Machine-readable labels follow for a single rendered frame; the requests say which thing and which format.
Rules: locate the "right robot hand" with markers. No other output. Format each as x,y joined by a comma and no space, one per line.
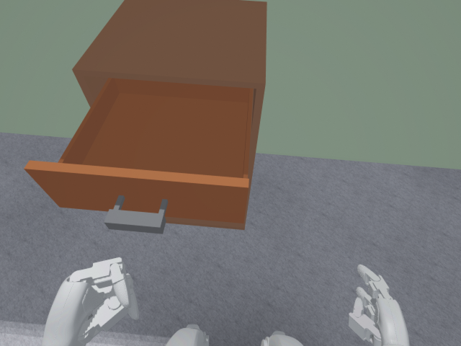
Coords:
384,323

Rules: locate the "handle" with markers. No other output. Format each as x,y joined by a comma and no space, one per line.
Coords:
126,220

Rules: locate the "cabinet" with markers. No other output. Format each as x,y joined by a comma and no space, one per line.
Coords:
207,42

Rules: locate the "robot left thigh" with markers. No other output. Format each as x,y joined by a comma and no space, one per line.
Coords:
189,337

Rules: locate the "left robot hand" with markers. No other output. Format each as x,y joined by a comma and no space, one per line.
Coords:
81,294

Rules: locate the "drawer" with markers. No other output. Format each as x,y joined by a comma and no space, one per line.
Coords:
154,140

